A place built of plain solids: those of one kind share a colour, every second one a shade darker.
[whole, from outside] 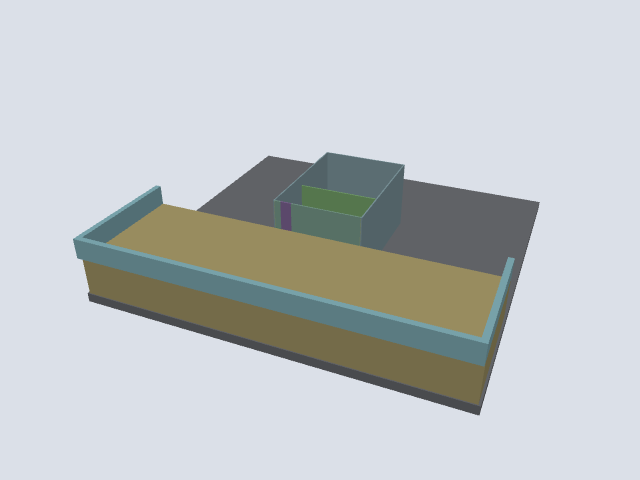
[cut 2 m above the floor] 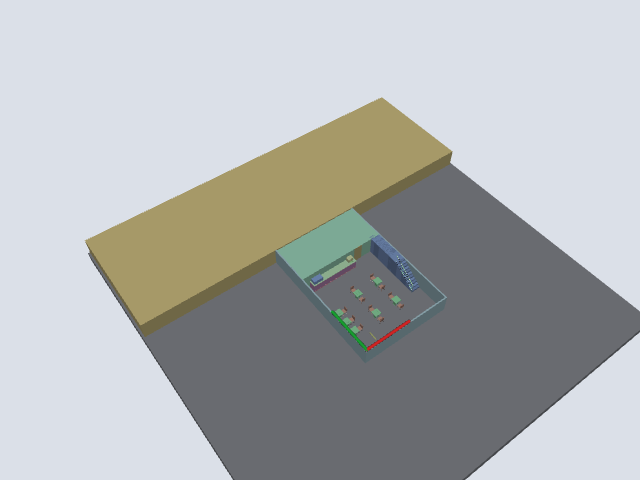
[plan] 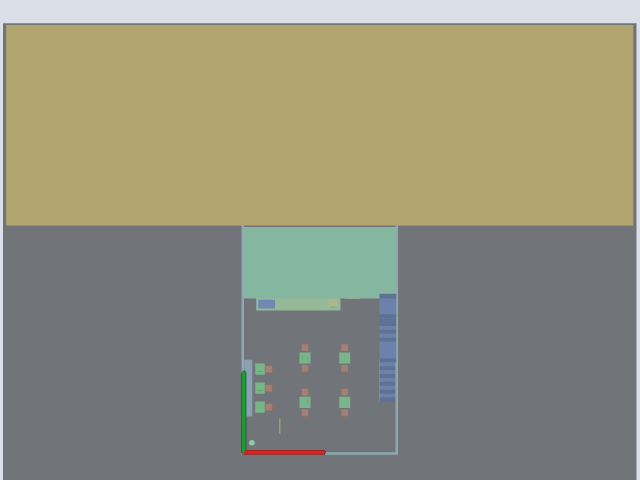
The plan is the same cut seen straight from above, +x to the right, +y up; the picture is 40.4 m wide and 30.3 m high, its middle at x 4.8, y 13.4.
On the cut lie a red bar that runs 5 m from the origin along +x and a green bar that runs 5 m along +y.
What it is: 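A cafe in the deep cellar of an old town house, fitted out in the 2010s to 2020s; 9.6 x 14.2 m; the hall a cellar under a ceiling 2.54 m high; over the flight a stairwell up to the entrance level's ceiling, 7.75 m over the hall's floor; the entrance level at street height, 4.51 m over the hall's floor, over the rear 4.5 m, with the street door 0.95 x 2.15 m and a glazed street front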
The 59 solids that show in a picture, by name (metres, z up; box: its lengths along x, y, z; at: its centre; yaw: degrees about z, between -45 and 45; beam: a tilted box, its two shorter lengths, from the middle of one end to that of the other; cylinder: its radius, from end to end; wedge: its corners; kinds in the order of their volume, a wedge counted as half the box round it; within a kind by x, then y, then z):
{
 "street_ground_1": {"box": [39.57, 12.65, 4.56], "at": [4.79, 20.64, 2.23]},
 "upper_1": {"box": [9.67, 4.51, 4.56], "at": [4.79, 11.96, 2.23]},
 "street_hedge_1": {"box": [0.6, 12.65, 2.2], "at": [-14.7, 20.64, 5.61]},
 "street_hedge_2": {"box": [39.57, 0.6, 2.2], "at": [4.79, 27.27, 5.61]},
 "street_hedge_3": {"box": [0.6, 12.65, 2.2], "at": [24.27, 20.64, 5.61]},
 "wall_1": {"box": [0.15, 14.47, 7.8], "at": [-0.07, 7.08, 3.85]},
 "wall_2": {"box": [4.81, 0.15, 7.8], "at": [2.25, -0.07, 3.85]},
 "wall_3": {"box": [1.5, 0.15, 7.8], "at": [5.11, -0.07, 3.85]},
 "wall_4": {"box": [4.16, 0.15, 7.8], "at": [7.64, -0.07, 3.85]},
 "wall_5": {"box": [0.15, 14.47, 7.8], "at": [9.64, 7.08, 3.85]},
 "stair_step_1": {"box": [1.06, 0.5, 0.24], "at": [9.09, 3.45, 0.07]},
 "stair_step_2": {"box": [1.06, 0.5, 0.43], "at": [9.09, 3.7, 0.16]},
 "stair_step_3": {"box": [1.06, 0.5, 0.61], "at": [9.09, 3.95, 0.26]},
 "stair_step_4": {"box": [1.06, 0.5, 0.8], "at": [9.09, 4.2, 0.35]},
 "stair_step_5": {"box": [1.06, 0.5, 0.99], "at": [9.09, 4.44, 0.44]},
 "stair_step_6": {"box": [1.06, 0.5, 1.18], "at": [9.09, 4.69, 0.54]},
 "stair_step_7": {"box": [1.06, 0.5, 1.37], "at": [9.09, 4.94, 0.63]},
 "stair_step_8": {"box": [1.06, 0.5, 1.55], "at": [9.09, 5.19, 0.73]},
 "stair_step_9": {"box": [1.06, 0.5, 1.74], "at": [9.09, 5.44, 0.82]},
 "stair_step_10": {"box": [1.06, 0.5, 1.93], "at": [9.09, 5.68, 0.91]},
 "stair_step_11": {"box": [1.06, 1.3, 2.12], "at": [9.09, 6.33, 1.01]},
 "stair_step_12": {"box": [1.06, 1.3, 2.3], "at": [9.09, 6.58, 1.1]},
 "stair_step_13": {"box": [1.06, 0.5, 2.49], "at": [9.09, 7.23, 1.2]},
 "stair_step_14": {"box": [1.06, 0.5, 2.68], "at": [9.09, 7.48, 1.29]},
 "stair_step_15": {"box": [1.06, 0.5, 2.87], "at": [9.09, 7.73, 1.38]},
 "stair_step_16": {"box": [1.06, 0.5, 3.06], "at": [9.09, 7.97, 1.48]},
 "stair_step_17": {"box": [1.06, 0.5, 3.24], "at": [9.09, 8.22, 1.57]},
 "stair_step_18": {"box": [1.06, 0.5, 3.43], "at": [9.09, 8.47, 1.67]},
 "stair_step_19": {"box": [1.06, 0.5, 3.62], "at": [9.09, 8.72, 1.76]},
 "stair_step_20": {"box": [1.06, 0.5, 3.81], "at": [9.09, 8.97, 1.85]},
 "stair_step_21": {"box": [1.06, 0.5, 4.18], "at": [9.09, 9.46, 2.04]},
 "stair_step_22": {"box": [1.06, 0.55, 4.37], "at": [9.09, 9.74, 2.14]},
 "entrance_wall_1": {"box": [8.51, 0.15, 3.29], "at": [4.25, 9.79, 6.11]},
 "window_wall_1": {"box": [7.67, 0.15, 3.24], "at": [3.83, 14.24, 6.13]},
 "window_wall_2": {"box": [0.7, 0.15, 3.24], "at": [9.22, 14.24, 6.13]},
 "counter_1": {"box": [5.27, 0.7, 1.05], "at": [3.44, 9.35, 0.47]},
 "street_door_wall_1": {"box": [1.2, 0.15, 3.24], "at": [8.27, 14.24, 6.13]},
 "bench_upholstered_1": {"box": [0.5, 3.6, 0.25], "at": [0.27, 4.05, 0.33]},
 "display_1": {"box": [1.06, 0.55, 0.44], "at": [1.43, 9.35, 1.26]},
 "meeting_table_1": {"box": [0.6, 0.7, 0.07], "at": [1.01, 2.85, 0.71]},
 "meeting_table_2": {"box": [0.6, 0.7, 0.07], "at": [1.01, 4.05, 0.71]},
 "meeting_table_3": {"box": [0.6, 0.7, 0.07], "at": [1.01, 5.25, 0.71]},
 "meeting_table_4": {"box": [0.7, 0.7, 0.07], "at": [3.85, 3.15, 0.71]},
 "meeting_table_5": {"box": [0.7, 0.7, 0.07], "at": [3.85, 5.95, 0.71]},
 "meeting_table_6": {"box": [0.7, 0.7, 0.07], "at": [6.36, 3.15, 0.71]},
 "meeting_table_7": {"box": [0.7, 0.7, 0.07], "at": [6.36, 5.95, 0.71]},
 "counter_top_1": {"box": [5.31, 0.78, 0.04], "at": [3.44, 9.33, 1.02]},
 "coffee_machine_1": {"box": [0.6, 0.45, 0.45], "at": [5.57, 9.45, 1.26]},
 "side_chair_1": {"box": [0.42, 0.42, 0.04], "at": [1.56, 2.85, 0.43]},
 "side_chair_2": {"box": [0.42, 0.42, 0.04], "at": [1.56, 4.05, 0.43]},
 "side_chair_3": {"box": [0.42, 0.42, 0.04], "at": [1.56, 5.25, 0.43]},
 "side_chair_4": {"box": [0.42, 0.42, 0.04], "at": [3.85, 2.5, 0.43]},
 "side_chair_5": {"box": [0.42, 0.42, 0.04], "at": [3.85, 5.3, 0.43]},
 "side_chair_6": {"box": [0.42, 0.42, 0.04], "at": [6.36, 2.5, 0.43]},
 "side_chair_7": {"box": [0.42, 0.42, 0.04], "at": [6.36, 3.8, 0.43]},
 "side_chair_8": {"box": [0.42, 0.42, 0.04], "at": [6.36, 5.3, 0.43]},
 "side_chair_9": {"box": [0.42, 0.42, 0.04], "at": [6.36, 6.6, 0.43]},
 "service_door_1": {"box": [0.95, 0.03, 2.1], "at": [6.84, 9.7, 1.0]},
 "stair_guard_rail_1": {"cylinder": 0.022, "from": [8.54, 3.2, 1.12], "to": [8.54, 5.93, 3.18]}
}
